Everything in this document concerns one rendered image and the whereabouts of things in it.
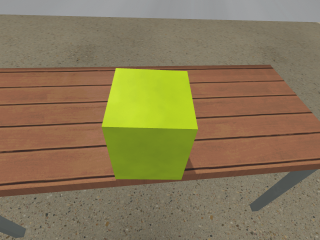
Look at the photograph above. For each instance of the table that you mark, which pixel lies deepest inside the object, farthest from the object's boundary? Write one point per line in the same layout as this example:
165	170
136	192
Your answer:
250	122

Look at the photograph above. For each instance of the carton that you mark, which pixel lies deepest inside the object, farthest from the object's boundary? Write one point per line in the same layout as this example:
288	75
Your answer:
149	124

